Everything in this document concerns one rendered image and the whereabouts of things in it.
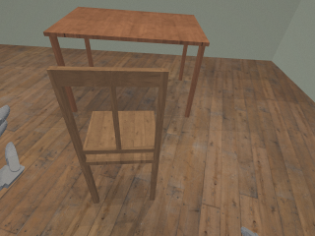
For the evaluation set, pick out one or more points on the right robot hand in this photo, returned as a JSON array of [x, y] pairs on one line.
[[246, 232]]

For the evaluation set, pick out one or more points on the chair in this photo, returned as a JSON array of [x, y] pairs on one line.
[[114, 137]]

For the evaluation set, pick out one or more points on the table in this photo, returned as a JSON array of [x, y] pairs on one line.
[[135, 26]]

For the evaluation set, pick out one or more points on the left robot hand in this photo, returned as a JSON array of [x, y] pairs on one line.
[[10, 172]]

